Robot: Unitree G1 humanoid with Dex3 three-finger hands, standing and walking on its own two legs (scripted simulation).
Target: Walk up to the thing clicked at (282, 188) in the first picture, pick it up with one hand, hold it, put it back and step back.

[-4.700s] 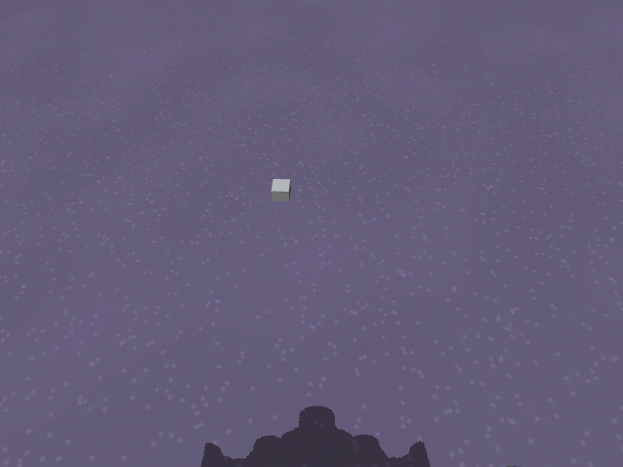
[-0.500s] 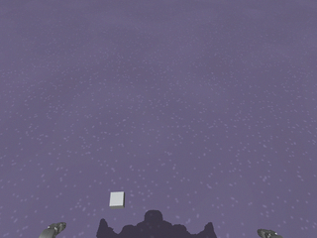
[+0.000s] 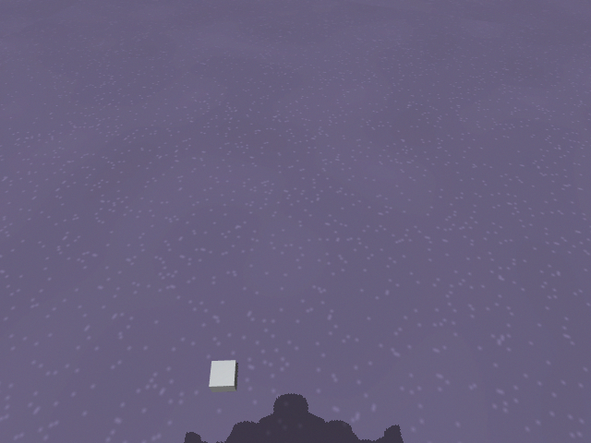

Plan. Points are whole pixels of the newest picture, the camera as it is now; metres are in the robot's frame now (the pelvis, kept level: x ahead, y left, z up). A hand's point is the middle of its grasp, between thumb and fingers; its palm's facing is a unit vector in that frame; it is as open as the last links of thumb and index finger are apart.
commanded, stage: walk up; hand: left
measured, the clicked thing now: (224, 376) +0.42 +0.24 -0.75
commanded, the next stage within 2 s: stand in 0.22 s
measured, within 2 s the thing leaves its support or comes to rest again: neither
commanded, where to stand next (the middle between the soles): +0.02 -0.01 m, yaw +0 degrees
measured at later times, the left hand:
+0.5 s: hand out of the picture +0.09 +0.25 -0.15, palm faces -0.02 -0.94 -0.34, open 7.4 cm
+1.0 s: hand out of the picture +0.08 +0.25 -0.16, palm faces -0.02 -0.94 -0.35, open 7.4 cm
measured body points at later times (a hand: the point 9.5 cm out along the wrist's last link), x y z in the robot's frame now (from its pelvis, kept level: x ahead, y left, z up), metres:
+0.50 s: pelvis +0.00 +0.00 +0.00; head +0.01 +0.00 +0.45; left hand +0.09 +0.30 -0.13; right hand +0.09 -0.30 -0.13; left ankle +0.02 +0.13 -0.75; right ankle -0.01 -0.13 -0.75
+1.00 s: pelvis +0.00 -0.01 +0.00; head +0.02 -0.01 +0.45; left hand +0.08 +0.30 -0.13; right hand +0.07 -0.31 -0.13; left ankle +0.02 +0.13 -0.75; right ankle -0.01 -0.13 -0.75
